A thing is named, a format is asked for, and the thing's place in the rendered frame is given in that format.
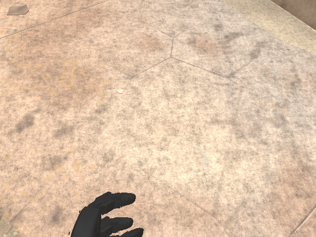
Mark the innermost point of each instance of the robot left hand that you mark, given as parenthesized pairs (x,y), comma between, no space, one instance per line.
(90,223)

